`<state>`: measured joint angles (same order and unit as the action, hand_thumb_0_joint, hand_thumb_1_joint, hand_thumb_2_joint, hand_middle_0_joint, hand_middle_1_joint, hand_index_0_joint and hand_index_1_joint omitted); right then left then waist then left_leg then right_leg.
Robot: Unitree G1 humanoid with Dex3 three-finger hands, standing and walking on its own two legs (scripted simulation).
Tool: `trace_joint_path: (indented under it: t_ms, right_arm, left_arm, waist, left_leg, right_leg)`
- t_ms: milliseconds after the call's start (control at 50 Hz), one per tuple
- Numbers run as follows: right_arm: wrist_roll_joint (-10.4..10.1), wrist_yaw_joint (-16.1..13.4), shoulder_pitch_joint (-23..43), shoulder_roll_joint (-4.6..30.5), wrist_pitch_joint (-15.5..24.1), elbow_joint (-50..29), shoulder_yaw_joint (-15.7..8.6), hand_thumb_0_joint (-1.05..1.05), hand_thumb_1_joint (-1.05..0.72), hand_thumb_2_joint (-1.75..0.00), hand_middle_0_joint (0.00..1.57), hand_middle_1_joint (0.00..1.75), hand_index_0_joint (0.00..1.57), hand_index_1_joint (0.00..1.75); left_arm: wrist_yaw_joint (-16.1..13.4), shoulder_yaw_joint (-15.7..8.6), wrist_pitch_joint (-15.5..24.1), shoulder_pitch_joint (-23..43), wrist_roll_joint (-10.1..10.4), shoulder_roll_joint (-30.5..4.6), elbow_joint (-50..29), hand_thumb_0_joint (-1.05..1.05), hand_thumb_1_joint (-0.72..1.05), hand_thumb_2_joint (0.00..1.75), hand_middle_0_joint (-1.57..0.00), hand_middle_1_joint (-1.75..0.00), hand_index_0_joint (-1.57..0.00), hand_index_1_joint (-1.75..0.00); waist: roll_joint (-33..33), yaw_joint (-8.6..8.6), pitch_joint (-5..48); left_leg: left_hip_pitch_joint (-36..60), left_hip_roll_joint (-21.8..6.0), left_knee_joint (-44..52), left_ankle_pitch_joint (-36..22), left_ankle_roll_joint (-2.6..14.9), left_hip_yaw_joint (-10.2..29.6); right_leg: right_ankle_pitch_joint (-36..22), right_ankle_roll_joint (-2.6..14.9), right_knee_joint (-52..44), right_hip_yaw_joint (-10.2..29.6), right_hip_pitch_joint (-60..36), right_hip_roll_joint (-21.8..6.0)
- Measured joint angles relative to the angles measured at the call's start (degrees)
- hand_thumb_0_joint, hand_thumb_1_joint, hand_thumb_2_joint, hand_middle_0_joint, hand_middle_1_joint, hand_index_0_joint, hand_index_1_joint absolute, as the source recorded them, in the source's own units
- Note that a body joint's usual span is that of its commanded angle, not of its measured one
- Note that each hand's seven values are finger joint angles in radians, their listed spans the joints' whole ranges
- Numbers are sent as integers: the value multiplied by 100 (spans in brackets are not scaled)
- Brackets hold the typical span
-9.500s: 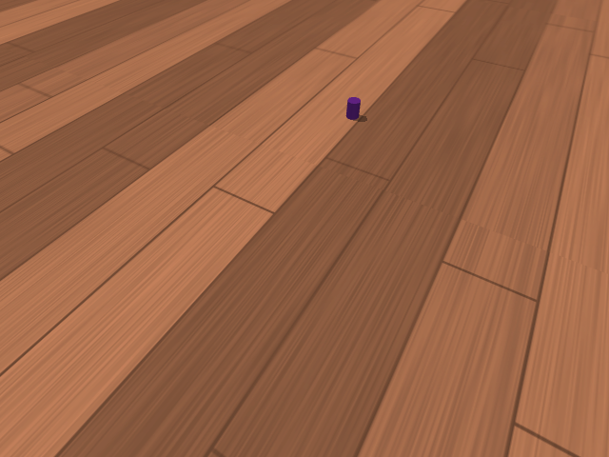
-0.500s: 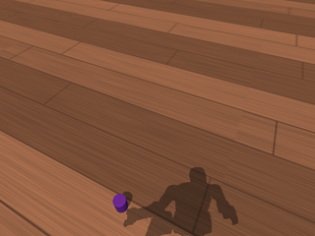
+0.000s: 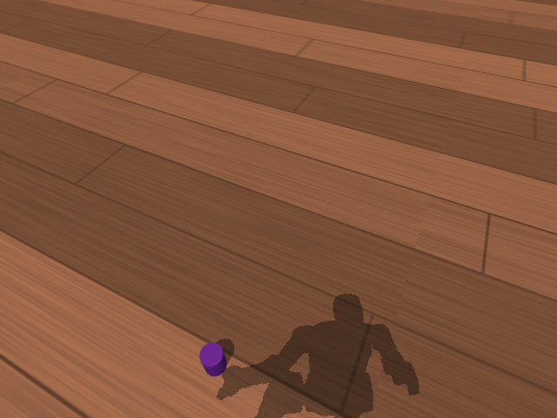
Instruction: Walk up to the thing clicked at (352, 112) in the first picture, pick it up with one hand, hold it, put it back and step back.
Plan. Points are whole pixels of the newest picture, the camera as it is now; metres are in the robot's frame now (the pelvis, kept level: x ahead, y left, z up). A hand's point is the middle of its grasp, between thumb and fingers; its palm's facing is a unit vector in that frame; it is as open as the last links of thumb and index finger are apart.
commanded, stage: stand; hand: left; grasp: from above
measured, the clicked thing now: (213, 359) +0.43 +0.23 -0.73
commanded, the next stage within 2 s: rise first in 1.10 s
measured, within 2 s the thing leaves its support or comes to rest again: neither
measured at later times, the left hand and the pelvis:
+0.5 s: hand out of the picture +0.08 +0.26 -0.16, palm faces -0.02 -0.94 -0.35, open 7.4 cm; pelvis +0.01 +0.00 +0.00, yaw +0 degrees
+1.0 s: hand out of the picture +0.08 +0.26 -0.16, palm faces -0.02 -0.94 -0.34, open 7.4 cm; pelvis +0.01 +0.00 +0.00, yaw +0 degrees
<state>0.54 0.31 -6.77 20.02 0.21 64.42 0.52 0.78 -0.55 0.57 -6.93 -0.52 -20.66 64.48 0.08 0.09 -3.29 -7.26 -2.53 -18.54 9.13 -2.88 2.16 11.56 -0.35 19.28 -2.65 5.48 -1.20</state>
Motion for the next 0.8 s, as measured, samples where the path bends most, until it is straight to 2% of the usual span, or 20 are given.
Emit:
trace_joint_path:
  t_ms: [800]
  right_arm:
    - [-1, -7, 14, 0, -20, -38, -14, 0, -90, -89, 20, 30, 20, 30]
  left_arm:
    - [-29, 5, 7, 6, -3, 13, -38, 0, 90, 90, -20, -30, -20, -30]
  waist:
    - [-11, -3, 8]
  left_leg:
    - [56, -15, 4, 76, -3, -12]
  right_leg:
    - [47, 1, -53, 7, -74, 13]
